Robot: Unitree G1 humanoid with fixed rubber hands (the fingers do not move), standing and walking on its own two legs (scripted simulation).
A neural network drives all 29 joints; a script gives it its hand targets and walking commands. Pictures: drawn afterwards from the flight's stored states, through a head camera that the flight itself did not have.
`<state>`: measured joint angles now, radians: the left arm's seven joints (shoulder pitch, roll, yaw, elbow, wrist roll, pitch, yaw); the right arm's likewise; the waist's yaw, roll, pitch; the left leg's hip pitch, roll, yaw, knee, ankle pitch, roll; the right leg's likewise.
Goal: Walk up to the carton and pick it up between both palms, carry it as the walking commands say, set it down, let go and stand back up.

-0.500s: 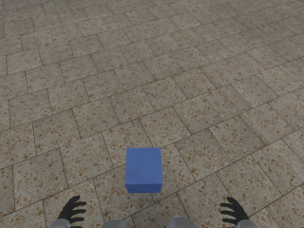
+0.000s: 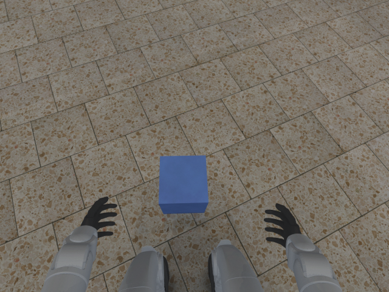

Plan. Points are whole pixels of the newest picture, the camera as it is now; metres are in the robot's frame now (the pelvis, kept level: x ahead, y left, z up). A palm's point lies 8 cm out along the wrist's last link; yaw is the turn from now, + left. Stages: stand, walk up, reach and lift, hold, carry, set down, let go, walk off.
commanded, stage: reach and lift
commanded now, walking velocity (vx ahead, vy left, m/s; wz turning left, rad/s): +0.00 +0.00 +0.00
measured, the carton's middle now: (183, 186) +0.48 -0.01 -0.60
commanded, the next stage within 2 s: none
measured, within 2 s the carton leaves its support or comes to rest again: neither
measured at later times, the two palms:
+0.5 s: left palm (110, 174) +0.39 +0.18 -0.13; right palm (264, 179) +0.35 -0.21 -0.14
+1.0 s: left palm (123, 138) +0.50 +0.16 -0.16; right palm (248, 143) +0.47 -0.20 -0.17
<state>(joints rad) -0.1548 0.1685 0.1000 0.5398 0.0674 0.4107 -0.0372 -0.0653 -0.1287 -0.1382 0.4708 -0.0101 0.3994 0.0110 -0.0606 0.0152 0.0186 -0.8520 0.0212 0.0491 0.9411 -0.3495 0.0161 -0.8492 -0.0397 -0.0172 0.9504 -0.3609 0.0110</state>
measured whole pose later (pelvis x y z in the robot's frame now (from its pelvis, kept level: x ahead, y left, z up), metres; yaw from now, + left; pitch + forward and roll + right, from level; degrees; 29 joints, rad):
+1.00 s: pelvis -0.01 -0.01 -0.06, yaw +0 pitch +46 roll +0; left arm -1.13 0.24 0.31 0.96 0.06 0.09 0.00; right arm -1.03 -0.13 -0.35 0.84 -0.02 0.09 -0.09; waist -0.05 0.00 -0.09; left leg -1.58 0.03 0.03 1.06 -0.29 0.01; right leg -1.57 -0.03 -0.02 1.07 -0.31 0.00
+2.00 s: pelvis -0.05 +0.00 -0.28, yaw -2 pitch +50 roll -1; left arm -1.36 0.34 0.11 1.09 -0.15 0.06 0.11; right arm -1.30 -0.26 -0.20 1.06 0.16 0.05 -0.15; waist -0.03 -0.01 0.07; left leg -2.28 0.01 -0.01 1.93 -0.51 0.00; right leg -2.27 -0.02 0.00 1.92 -0.51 0.02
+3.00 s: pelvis -0.07 +0.00 -0.34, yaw -2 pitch +39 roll -1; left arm -1.56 0.36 0.01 1.27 -0.23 0.02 0.09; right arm -1.50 -0.26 -0.10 1.22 0.22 0.01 -0.15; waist -0.02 -0.01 0.35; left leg -2.30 0.01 -0.02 2.15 -0.52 -0.01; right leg -2.30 -0.01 0.00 2.14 -0.52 0.02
